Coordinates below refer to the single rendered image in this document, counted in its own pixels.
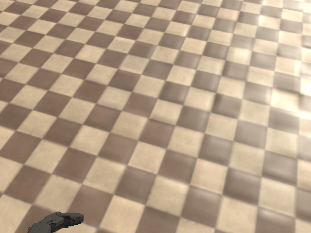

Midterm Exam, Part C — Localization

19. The robot left hand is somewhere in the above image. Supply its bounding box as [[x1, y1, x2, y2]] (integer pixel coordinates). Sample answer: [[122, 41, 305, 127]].
[[27, 212, 85, 233]]

